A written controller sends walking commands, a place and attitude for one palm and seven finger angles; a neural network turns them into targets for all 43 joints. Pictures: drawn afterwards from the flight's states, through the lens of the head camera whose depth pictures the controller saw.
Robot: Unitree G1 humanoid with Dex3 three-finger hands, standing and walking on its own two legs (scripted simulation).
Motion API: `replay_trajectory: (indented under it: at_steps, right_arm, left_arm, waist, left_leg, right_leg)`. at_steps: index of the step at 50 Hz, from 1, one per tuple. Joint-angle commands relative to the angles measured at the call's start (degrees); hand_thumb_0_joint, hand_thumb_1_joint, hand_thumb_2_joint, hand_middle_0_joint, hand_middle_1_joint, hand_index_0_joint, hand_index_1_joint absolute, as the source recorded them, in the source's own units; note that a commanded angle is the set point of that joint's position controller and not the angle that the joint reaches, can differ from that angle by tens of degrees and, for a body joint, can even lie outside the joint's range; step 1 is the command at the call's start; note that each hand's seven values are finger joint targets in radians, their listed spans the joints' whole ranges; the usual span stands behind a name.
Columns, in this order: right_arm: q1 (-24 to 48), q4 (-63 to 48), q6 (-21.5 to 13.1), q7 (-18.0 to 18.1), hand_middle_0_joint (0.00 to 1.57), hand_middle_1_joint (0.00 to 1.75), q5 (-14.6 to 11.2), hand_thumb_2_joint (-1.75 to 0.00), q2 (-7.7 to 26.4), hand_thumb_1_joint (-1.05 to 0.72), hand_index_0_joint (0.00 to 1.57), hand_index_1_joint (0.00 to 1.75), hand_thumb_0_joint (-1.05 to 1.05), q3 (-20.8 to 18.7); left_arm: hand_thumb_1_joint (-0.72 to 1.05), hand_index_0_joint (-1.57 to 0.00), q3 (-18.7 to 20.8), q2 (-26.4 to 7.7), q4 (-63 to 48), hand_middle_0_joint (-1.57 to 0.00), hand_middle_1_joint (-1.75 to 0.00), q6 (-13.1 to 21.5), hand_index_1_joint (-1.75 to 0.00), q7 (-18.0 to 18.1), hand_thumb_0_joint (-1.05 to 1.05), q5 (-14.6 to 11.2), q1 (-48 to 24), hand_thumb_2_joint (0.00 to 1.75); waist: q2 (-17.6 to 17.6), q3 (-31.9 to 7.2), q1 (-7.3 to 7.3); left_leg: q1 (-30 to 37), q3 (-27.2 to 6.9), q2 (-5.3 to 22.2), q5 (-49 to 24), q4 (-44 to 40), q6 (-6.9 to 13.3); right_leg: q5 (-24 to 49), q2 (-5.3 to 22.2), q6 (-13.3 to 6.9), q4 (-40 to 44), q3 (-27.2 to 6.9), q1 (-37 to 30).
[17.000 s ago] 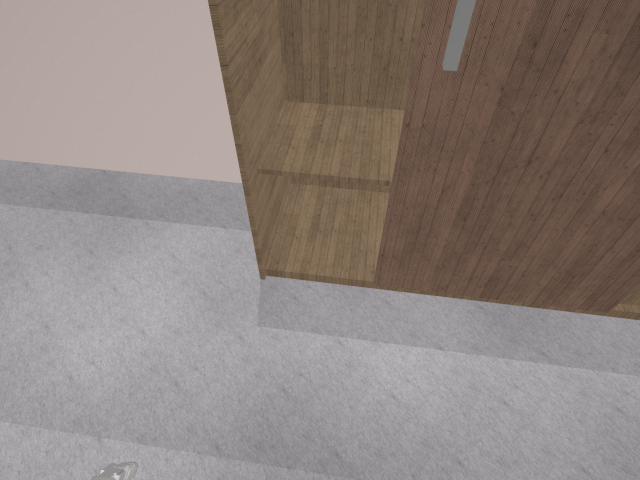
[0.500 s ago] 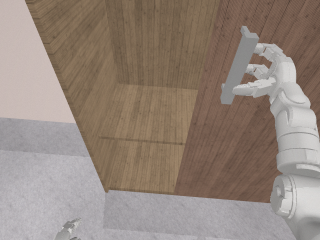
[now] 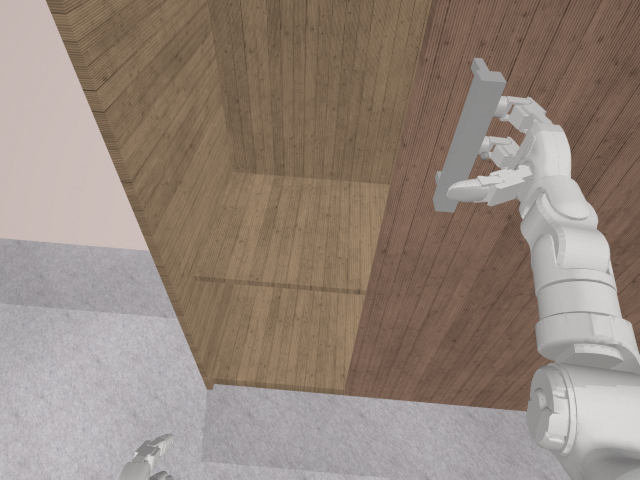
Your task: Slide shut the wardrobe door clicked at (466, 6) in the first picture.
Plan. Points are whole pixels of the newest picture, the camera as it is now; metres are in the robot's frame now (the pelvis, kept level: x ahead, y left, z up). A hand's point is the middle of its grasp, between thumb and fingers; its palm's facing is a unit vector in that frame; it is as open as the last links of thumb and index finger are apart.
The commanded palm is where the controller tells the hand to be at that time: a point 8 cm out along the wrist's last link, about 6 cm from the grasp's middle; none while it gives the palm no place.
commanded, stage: slide the fingers in behind the handle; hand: right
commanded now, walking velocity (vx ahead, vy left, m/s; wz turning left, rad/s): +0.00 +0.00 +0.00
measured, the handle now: (460, 139) +0.49 -0.12 +0.21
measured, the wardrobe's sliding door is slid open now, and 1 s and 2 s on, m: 0.42 0.42 0.42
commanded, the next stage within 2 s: grip the handle and tug to test in 1.40 s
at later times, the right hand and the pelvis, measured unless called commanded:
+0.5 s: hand (472, 159) +0.43 -0.12 +0.23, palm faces +0.00 +1.00 +0.01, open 14.0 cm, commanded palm +0.41 -0.17 +0.22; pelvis +0.00 +0.00 +0.00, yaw -1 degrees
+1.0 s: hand (455, 155) +0.43 -0.10 +0.23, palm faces +0.01 +1.00 +0.02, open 14.0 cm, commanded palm +0.41 -0.16 +0.22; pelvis -0.01 +0.01 +0.00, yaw +0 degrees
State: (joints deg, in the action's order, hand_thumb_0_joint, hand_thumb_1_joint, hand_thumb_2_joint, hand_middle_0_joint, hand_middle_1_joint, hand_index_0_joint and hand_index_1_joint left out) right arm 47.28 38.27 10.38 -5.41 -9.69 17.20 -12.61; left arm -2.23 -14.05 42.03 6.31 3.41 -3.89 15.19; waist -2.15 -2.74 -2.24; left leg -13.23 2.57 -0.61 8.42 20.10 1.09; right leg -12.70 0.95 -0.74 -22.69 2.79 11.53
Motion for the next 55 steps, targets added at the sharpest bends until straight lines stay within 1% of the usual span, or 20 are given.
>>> replay_trajectory:
  at_steps: [1,8,14,15,17,20,23,24,29,30,32,35,37,40,42,46,47,50,53,55]
  right_arm:
    - [31.34,-14.93,-1.82,0.93,0.3,1.2,-0.25,-0.3,11.07,0.5,0.3,1.2,0.0,-1.52]
    - [29.52,-19.25,-1.98,1.24,0.3,1.2,-0.53,-0.3,8.61,0.5,0.3,1.2,0.0,-0.16]
    - [25.97,-19.33,1.62,1.61,0.3,1.2,-1.03,-0.3,5.68,0.5,0.3,1.2,0.0,1.18]
    - [25.26,-18.54,2.14,2.11,0.3,1.2,-0.82,-0.3,7.52,0.5,0.3,1.2,0.0,-0.54]
    - [26.77,-18.02,2.86,2.53,0.3,1.2,-0.87,-0.3,6.01,0.5,0.3,1.2,0.0,0.64]
    - [29.12,-20.83,1.74,3.16,0.3,1.2,-0.41,-0.3,7.71,0.5,0.3,1.2,0.0,0.01]
    - [28.68,-23.94,0.15,2.94,0.3,1.2,-0.81,-0.3,4.32,0.5,0.3,1.2,0.0,2.27]
    - [27.25,-23.48,0.16,2.9,0.3,1.2,-1.03,-0.3,5.94,0.5,0.3,1.2,0.0,0.48]
    - [25.79,-19.94,2.18,3.07,0.3,1.2,-0.75,-0.3,6.77,0.5,0.3,1.2,0.0,-0.08]
    - [26.35,-20.18,2.03,3.3,0.3,1.2,-0.36,-0.3,7.76,0.5,0.3,1.2,0.0,-0.51]
    - [28.28,-21.54,1.71,3.38,0.3,1.2,-0.46,-0.3,3.92,0.5,0.3,1.2,0.0,2.54]
    - [27.81,-19.37,1.82,3.58,0.3,1.2,-0.89,-0.3,6.03,0.5,0.3,1.2,0.0,0.75]
    - [30.46,-18.8,1.53,3.71,0.3,1.2,-0.69,-0.3,3.12,0.5,0.3,1.2,0.0,3.02]
    - [29.31,-18.81,0.8,4.17,0.3,1.2,-0.6,-0.3,4.37,0.5,0.3,1.2,0.0,1.91]
    - [31.77,-17.49,0.45,4.62,0.3,1.2,-0.51,-0.3,2.6,0.5,0.3,1.2,0.0,3.22]
    - [29.73,-15.97,0.06,5.36,0.3,1.2,-0.28,-0.3,6.63,0.5,0.3,1.2,0.0,-0.67]
    - [31.15,-15.88,-0.24,5.23,0.3,1.2,0.03,-0.3,4.78,0.5,0.3,1.2,0.0,1.25]
    - [29.22,-16.09,-1.09,5.02,0.3,1.2,0.36,-0.3,6.45,0.5,0.3,1.2,0.0,-0.13]
    - [29.56,-19.23,-1.54,4.43,0.3,1.2,-0.07,-0.3,2.98,0.5,0.3,1.2,0.0,2.61]
    - [27.32,-17.67,-0.53,4.52,0.3,1.2,-0.12,-0.3,4.56,0.5,0.3,1.2,0.0,1.25]
  left_arm:
    - [0.9,-0.2,2.47,-7.92,-7.47,-0.2,-0.3,2.42,-0.3,1.02,0.0,0.06,-5.07,0.9]
    - [0.9,-0.2,2.39,-7.19,-7.99,-0.2,-0.3,2.18,-0.3,1.02,0.0,0.2,-6.17,0.9]
    - [0.9,-0.2,2.15,-6.97,-8.24,-0.2,-0.3,1.3,-0.3,0.86,0.0,-0.09,-8.22,0.9]
    - [0.9,-0.2,2.18,-7.26,-7.94,-0.2,-0.3,0.95,-0.3,0.89,0.0,0.05,-8.28,0.9]
    - [0.9,-0.2,1.96,-6.92,-7.99,-0.2,-0.3,0.68,-0.3,1.13,0.0,0.03,-8.77,0.9]
    - [0.9,-0.2,1.97,-6.98,-8.24,-0.2,-0.3,0.53,-0.3,1.31,0.0,0.32,-8.84,0.9]
    - [0.9,-0.2,2.03,-6.26,-8.69,-0.2,-0.3,1.28,-0.3,1.01,0.0,0.4,-9.1,0.9]
    - [0.9,-0.2,2.14,-6.46,-8.53,-0.2,-0.3,1.31,-0.3,1.03,0.0,0.49,-8.91,0.9]
    - [0.9,-0.2,1.84,-6.66,-8.36,-0.2,-0.3,0.5,-0.3,1.27,0.0,0.2,-9.56,0.9]
    - [0.9,-0.2,1.9,-6.88,-8.24,-0.2,-0.3,0.35,-0.3,1.27,0.0,0.28,-9.6,0.9]
    - [0.9,-0.2,1.82,-6.2,-8.48,-0.2,-0.3,0.75,-0.3,1.15,0.0,0.16,-9.74,0.9]
    - [0.9,-0.2,1.88,-6.82,-7.79,-0.2,-0.3,0.7,-0.3,1.34,0.0,0.28,-9.41,0.9]
    - [0.9,-0.2,1.84,-6.34,-7.64,-0.2,-0.3,1.14,-0.3,1.29,0.0,0.23,-9.2,0.9]
    - [0.9,-0.2,2.0,-6.5,-7.64,-0.2,-0.3,1.35,-0.3,1.16,0.0,0.38,-9.02,0.9]
    - [0.9,-0.2,1.88,-6.27,-7.16,-0.2,-0.3,1.5,-0.3,1.08,0.0,0.42,-8.46,0.9]
    - [0.9,-0.2,1.99,-6.62,-7.28,-0.2,-0.3,1.33,-0.3,0.97,0.0,0.7,-8.34,0.9]
    - [0.9,-0.2,1.93,-6.35,-7.14,-0.2,-0.3,1.31,-0.3,0.99,0.0,0.59,-8.35,0.9]
    - [0.9,-0.2,2.18,-6.6,-7.53,-0.2,-0.3,1.43,-0.3,0.95,0.0,0.67,-8.17,0.9]
    - [0.9,-0.2,2.26,-6.03,-8.03,-0.2,-0.3,1.88,-0.3,0.74,0.0,0.45,-8.18,0.9]
    - [0.9,-0.2,2.21,-6.52,-7.8,-0.2,-0.3,1.46,-0.3,0.77,0.0,0.45,-8.38,0.9]
  waist:
    - [2.0,-15.35,-0.08]
    - [1.27,-19.23,0.51]
    - [1.69,-15.82,0.92]
    - [3.65,-15.44,1.47]
    - [4.03,-13.54,0.57]
    - [2.93,-16.05,0.92]
    - [0.95,-19.01,1.21]
    - [2.77,-19.91,1.68]
    - [4.27,-14.77,1.33]
    - [3.93,-15.16,1.54]
    - [1.67,-15.45,0.8]
    - [3.92,-15.35,1.08]
    - [2.59,-14.63,0.1]
    - [2.51,-16.76,1.09]
    - [3.39,-15.48,-0.05]
    - [4.91,-16.6,1.48]
    - [4.47,-16.0,0.53]
    - [4.62,-16.88,1.5]
    - [2.92,-18.11,1.09]
    - [3.67,-16.53,1.49]
  left_leg:
    - [5.74,-1.03,-1.52,-8.92,-1.89,0.28]
    - [8.35,-0.92,-1.49,-14.28,-0.72,0.52]
    - [7.4,-0.73,-1.36,-13.44,-1.18,0.44]
    - [7.83,-0.78,-1.4,-12.79,-1.43,0.44]
    - [6.78,-0.99,-1.15,-10.98,-1.89,0.14]
    - [8.05,-1.39,-1.1,-11.14,-1.74,0.31]
    - [9.02,-1.22,-1.28,-14.99,-0.78,0.56]
    - [10.11,-1.04,-1.33,-16.06,-0.52,0.53]
    - [8.67,-1.43,-1.0,-11.35,-2.03,0.07]
    - [9.03,-1.54,-1.04,-10.97,-2.13,0.21]
    - [7.99,-1.37,-1.03,-10.65,-2.12,0.31]
    - [8.17,-1.44,-1.26,-9.72,-2.35,0.25]
    - [6.89,-1.48,-1.1,-9.19,-2.48,0.13]
    - [8.0,-1.61,-1.19,-9.42,-2.15,0.3]
    - [7.19,-1.3,-1.2,-9.14,-2.23,0.16]
    - [9.29,-1.94,-0.89,-9.06,-2.21,0.05]
    - [8.69,-1.93,-0.89,-8.89,-2.37,-0.04]
    - [9.57,-2.13,-0.99,-9.68,-2.25,0.13]
    - [9.24,-1.58,-1.29,-12.17,-1.8,0.28]
    - [9.09,-1.49,-1.36,-10.87,-2.25,0.2]
  right_leg:
    - [10.97,-0.98,-0.91,1.94,-2.8,-5.16]
    - [16.16,-1.09,-0.52,1.06,-2.56,-8.01]
    - [15.06,-1.23,-0.46,1.46,-2.28,-6.9]
    - [14.45,-1.3,-0.59,1.46,-2.19,-6.05]
    - [12.32,-1.28,-0.88,1.74,-2.09,-5.26]
    - [12.94,-1.42,-0.9,1.62,-2.06,-6.3]
    - [16.42,-1.48,-0.6,0.98,-2.18,-8.66]
    - [17.16,-1.45,-0.55,0.95,-2.15,-8.49]
    - [11.89,-1.44,-0.99,2.02,-1.71,-5.19]
    - [11.95,-1.52,-1.01,2.0,-1.66,-5.23]
    - [11.91,-1.48,-0.88,1.95,-1.93,-6.4]
    - [11.26,-1.56,-0.96,1.99,-2.03,-5.7]
    - [10.32,-1.64,-1.06,1.92,-2.09,-5.86]
    - [11.12,-1.73,-0.92,1.81,-2.15,-6.19]
    - [10.46,-1.68,-0.94,1.99,-2.4,-5.77]
    - [10.15,-1.73,-1.14,2.29,-1.94,-4.08]
    - [9.72,-1.74,-1.21,2.27,-1.75,-4.49]
    - [10.55,-1.64,-1.24,2.17,-1.58,-4.67]
    - [12.74,-1.53,-1.04,1.93,-1.64,-6.7]
    - [11.76,-1.54,-0.96,2.34,-1.5,-5.71]
